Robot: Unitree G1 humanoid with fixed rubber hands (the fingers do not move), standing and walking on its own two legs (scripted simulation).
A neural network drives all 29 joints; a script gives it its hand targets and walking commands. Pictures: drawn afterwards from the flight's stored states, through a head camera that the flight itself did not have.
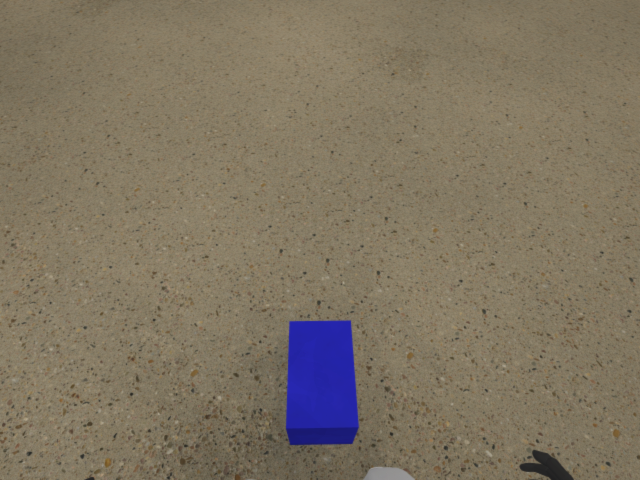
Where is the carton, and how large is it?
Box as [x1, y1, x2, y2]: [286, 321, 358, 444]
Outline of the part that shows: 289,321 286,430 290,444 351,443 357,430 358,423 350,321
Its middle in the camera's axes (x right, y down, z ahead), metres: +0.01 +0.41 +1.10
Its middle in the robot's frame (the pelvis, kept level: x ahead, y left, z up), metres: +0.43 -0.02 -0.65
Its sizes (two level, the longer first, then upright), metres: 0.283 0.177 0.207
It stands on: the floor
